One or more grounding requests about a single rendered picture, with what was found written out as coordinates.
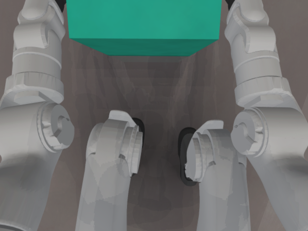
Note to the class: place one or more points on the robot right forearm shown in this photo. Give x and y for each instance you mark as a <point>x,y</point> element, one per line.
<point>255,58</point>

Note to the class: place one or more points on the robot right upper arm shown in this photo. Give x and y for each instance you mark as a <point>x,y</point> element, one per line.
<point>274,140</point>

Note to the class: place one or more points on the robot left upper arm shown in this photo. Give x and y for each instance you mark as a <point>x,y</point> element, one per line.
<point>32,137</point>

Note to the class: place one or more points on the robot right hand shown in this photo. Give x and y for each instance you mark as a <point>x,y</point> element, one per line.
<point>229,2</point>

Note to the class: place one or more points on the carton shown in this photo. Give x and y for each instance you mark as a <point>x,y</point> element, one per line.
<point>144,27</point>

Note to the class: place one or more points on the robot left forearm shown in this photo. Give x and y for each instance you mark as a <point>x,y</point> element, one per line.
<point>37,56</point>

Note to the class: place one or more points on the left robot shin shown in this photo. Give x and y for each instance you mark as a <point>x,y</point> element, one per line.
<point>95,133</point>

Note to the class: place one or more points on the robot left foot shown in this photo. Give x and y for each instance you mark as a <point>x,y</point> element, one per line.
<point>141,129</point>

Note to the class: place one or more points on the robot left hand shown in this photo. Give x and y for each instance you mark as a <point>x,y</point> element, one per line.
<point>61,4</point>

